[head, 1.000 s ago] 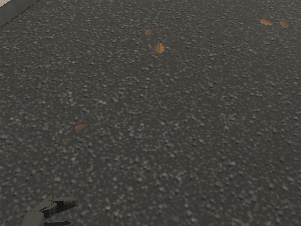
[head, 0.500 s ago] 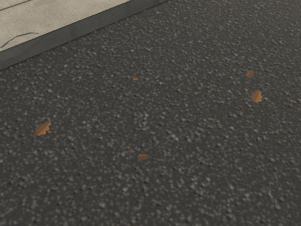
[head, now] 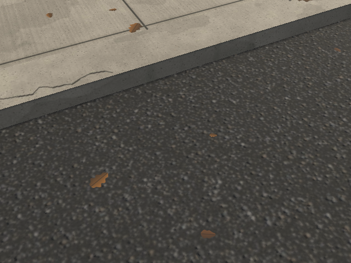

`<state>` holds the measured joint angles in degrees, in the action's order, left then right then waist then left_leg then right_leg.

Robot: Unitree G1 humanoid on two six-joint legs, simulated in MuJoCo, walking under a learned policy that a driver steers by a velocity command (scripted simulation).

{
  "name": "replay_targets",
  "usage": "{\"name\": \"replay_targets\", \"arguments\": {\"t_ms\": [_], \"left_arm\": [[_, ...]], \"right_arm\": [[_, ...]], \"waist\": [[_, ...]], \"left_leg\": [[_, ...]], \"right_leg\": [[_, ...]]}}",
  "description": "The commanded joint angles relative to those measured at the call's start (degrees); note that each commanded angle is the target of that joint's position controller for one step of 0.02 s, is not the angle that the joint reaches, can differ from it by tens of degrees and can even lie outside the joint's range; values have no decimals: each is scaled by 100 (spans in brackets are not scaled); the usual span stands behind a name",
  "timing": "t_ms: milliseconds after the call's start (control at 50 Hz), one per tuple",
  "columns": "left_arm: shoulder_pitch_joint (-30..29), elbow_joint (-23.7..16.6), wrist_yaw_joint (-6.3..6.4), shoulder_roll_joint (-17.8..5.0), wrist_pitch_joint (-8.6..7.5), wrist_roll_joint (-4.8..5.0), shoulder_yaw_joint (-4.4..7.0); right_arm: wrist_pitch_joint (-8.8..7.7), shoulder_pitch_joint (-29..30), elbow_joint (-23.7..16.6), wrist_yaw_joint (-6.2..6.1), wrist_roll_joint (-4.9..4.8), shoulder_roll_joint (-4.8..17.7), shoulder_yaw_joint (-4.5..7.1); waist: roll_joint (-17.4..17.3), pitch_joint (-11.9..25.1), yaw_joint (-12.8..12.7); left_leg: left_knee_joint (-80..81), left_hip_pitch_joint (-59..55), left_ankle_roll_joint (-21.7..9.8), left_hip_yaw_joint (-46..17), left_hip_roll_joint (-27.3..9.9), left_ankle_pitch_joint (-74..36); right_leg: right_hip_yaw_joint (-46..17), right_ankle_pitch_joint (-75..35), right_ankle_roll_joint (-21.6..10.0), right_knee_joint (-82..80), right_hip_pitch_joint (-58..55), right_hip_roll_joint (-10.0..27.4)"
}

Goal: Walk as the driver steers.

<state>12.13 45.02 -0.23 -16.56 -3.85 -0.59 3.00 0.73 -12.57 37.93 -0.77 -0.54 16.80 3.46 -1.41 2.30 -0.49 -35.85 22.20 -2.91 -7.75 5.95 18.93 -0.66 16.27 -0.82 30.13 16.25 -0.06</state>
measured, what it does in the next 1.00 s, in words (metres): walks ahead, turning right: left foot, then right foot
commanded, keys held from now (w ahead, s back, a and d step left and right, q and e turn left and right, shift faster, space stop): w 0.20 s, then w+e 0.74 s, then no key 0.06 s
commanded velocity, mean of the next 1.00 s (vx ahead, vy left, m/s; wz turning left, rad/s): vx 0.46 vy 0.00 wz -0.28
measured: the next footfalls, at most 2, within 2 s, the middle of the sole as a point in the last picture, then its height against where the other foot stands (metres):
left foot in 0.40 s outside the picture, level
right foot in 0.88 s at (241, 249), level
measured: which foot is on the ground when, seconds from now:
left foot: up 0.00-0.38, down 0.40-0.90, up 0.92-1.00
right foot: down 0.00-0.42, up 0.44-0.86, down 0.88-1.00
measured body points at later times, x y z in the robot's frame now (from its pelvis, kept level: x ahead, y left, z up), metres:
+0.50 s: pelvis +0.21 +0.04 +0.00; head +0.25 +0.04 +0.45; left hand +0.22 +0.32 -0.13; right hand +0.40 -0.22 -0.08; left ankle +0.26 +0.15 -0.73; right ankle +0.07 -0.10 -0.65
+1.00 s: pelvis +0.47 -0.06 -0.01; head +0.51 -0.09 +0.44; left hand +0.71 +0.14 -0.10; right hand +0.46 -0.36 -0.13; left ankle +0.41 +0.14 -0.63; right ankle +0.51 -0.15 -0.73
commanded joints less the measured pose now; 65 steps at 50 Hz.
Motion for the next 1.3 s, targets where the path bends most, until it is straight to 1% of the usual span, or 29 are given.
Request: {"name": "replay_targets", "arguments": {"t_ms": [20,60,120,220,280,340,380,400,420,440,460,500,540,600,700,800,840,860,880,900,920,940,960,980,1000,1080,1160,1240,1300], "left_arm": [[786,-81,1,-1313,-146,-123,355],[499,-169,58,-852,-175,55,229],[722,-80,81,-705,-159,74,158],[1177,94,81,-751,-79,122,148],[1430,183,75,-922,-4,167,183],[1420,220,88,-1072,64,228,241],[1276,189,99,-1020,70,230,229],[1117,42,87,-748,31,134,129],[1639,-184,94,-57,-61,121,-76],[1603,-109,107,-397,-143,277,11],[1141,-215,96,-797,-143,390,150],[692,-282,97,-655,-72,275,155],[791,-251,70,-411,78,246,152],[591,-408,45,-223,205,214,125],[-292,-747,-152,-140,138,178,30],[-971,-1168,-302,-342,168,174,72],[-673,-1216,-308,-565,206,158,194],[24,-1070,-287,-769,227,174,327],[1011,-808,-204,-1138,275,198,535],[1361,-753,-90,-1866,305,243,703],[1280,-1015,-135,-1830,207,237,612],[1201,-998,-188,-1364,116,176,468],[888,-983,-184,-1190,60,122,404],[416,-1045,-168,-967,44,106,328],[98,-1122,-141,-781,37,39,266],[-79,-1037,-50,-846,-10,2,258],[-31,-830,73,-780,89,55,221],[159,-577,89,-752,168,27,184],[59,-433,74,-672,197,66,146]], "right_arm": [[-319,578,-700,10,-101,614,129],[-388,362,-464,80,-37,748,197],[-447,645,-461,143,34,445,135],[-513,1411,-687,227,-32,39,-16],[-597,1688,-768,325,-80,96,-7],[-675,1475,-750,358,-126,347,79],[-682,396,-435,262,-85,706,268],[-666,-611,-266,178,14,1008,375],[-586,-1289,-122,138,130,1593,504],[-550,-1337,-44,143,132,1127,385],[-543,-954,-8,133,78,803,263],[-558,-302,41,146,66,393,140],[-638,75,117,160,121,259,130],[-743,202,273,139,109,393,203],[-718,76,474,66,67,721,291],[-551,-291,691,46,-89,1051,396],[-454,-300,697,24,-125,1246,443],[-392,-245,682,10,-147,1266,438],[-384,-326,656,-17,-106,1101,359],[-451,-818,395,13,148,443,136],[-661,-713,251,82,103,331,12],[-791,40,118,145,-151,870,150],[-853,231,63,146,-219,825,118],[-845,175,170,86,-92,774,110],[-779,51,265,50,17,836,151],[-475,-253,429,-1,107,554,102],[-452,292,341,28,108,329,-8],[-503,691,279,142,73,424,6],[-541,624,287,186,153,574,77]], "waist": [[1287,-838,-275],[929,-756,-76],[853,-622,-217],[912,-668,-561],[919,-764,-627],[1046,-691,-338],[909,-29,298],[636,793,809],[-1017,1872,753],[-1324,1976,790],[-992,966,710],[-568,68,410],[-678,-248,97],[-358,-496,-61],[-116,-688,174],[-28,-805,316],[-220,-421,58],[-213,-19,-365],[-51,505,-830],[1432,1034,-521],[1509,2071,-430],[795,1561,-716],[646,801,-528],[224,352,-229],[306,207,-12],[342,241,260],[536,221,60],[610,188,-168],[642,97,-40]], "left_leg": [[-1868,2844,0,-222,-241,965],[-2137,2966,78,-131,-506,111],[-1938,2606,281,375,-757,-849],[-398,1668,443,805,-773,-1574],[289,1075,447,897,-596,-1542],[768,399,267,777,-538,-1327],[1109,-1349,-16,834,-474,-1390],[827,-3004,-326,193,-1215,-1366],[1025,-5066,-1103,-2117,-2848,-559],[1735,-4607,-1299,-3185,-3058,254],[1868,-3851,-1076,-2323,-2844,374],[2215,-2520,-852,-1091,-2336,-328],[2597,-1702,-766,-342,-2092,-931],[2866,-1381,-860,314,-2158,-1792],[2946,-1450,-705,1309,-2007,-2154],[2517,-2395,-483,1675,-2268,-2813],[1588,-2644,-347,1872,-2227,-4717],[557,-2494,-227,2035,-2086,-5381],[-863,-1693,-9,2139,-1854,-5007],[-3150,638,383,2107,-1168,-1031],[-4352,1814,482,692,-323,1626],[-4506,2399,340,213,-646,1186],[-4152,2444,246,323,-871,718],[-3685,2100,270,374,-1134,362],[-3348,1577,320,378,-1309,210],[-2617,801,609,589,-1202,-290],[-965,604,678,657,-1049,-1663],[-13,338,581,575,-894,-2203],[572,150,318,579,-805,-1788]], "right_leg": [[-3843,2861,-1426,-2187,-1274,2346],[-2821,2015,-1086,-2055,-1570,1838],[-1773,547,-899,-2196,-1523,1413],[-841,-840,-877,-2203,-1203,1115],[-924,-1096,-926,-2039,-1096,1208],[-1233,-1575,-840,-1717,-1227,1445],[-892,-2951,-584,-587,-951,1117],[-675,-2309,-363,847,-28,830],[-120,221,56,3055,2032,43],[-698,1581,82,4027,2547,50],[-690,1221,37,4342,2920,343],[-501,469,25,4009,2712,671],[-511,82,48,3741,2193,836],[-516,-301,147,3339,2319,870],[-164,-1757,63,1550,2054,756],[196,-1323,-281,736,2068,543],[565,-716,-514,704,1359,123],[743,-690,-680,524,415,-178],[596,-865,-896,379,-1163,-363],[-1943,-570,-1687,181,-3219,1073],[-4807,705,-2470,-1046,-4015,1944],[-4340,803,-2057,-1425,-3714,1864],[-3504,-59,-1835,-1381,-2885,1726],[-2688,-1353,-1631,-1251,-1978,1498],[-2070,-2609,-1530,-1208,-1278,1332],[-1016,-4583,-1517,-1372,-315,1030],[-413,-4321,-1195,-1316,-374,680],[-661,-3620,-1124,-1162,-731,896],[-973,-3349,-1003,-617,-974,1010]]}}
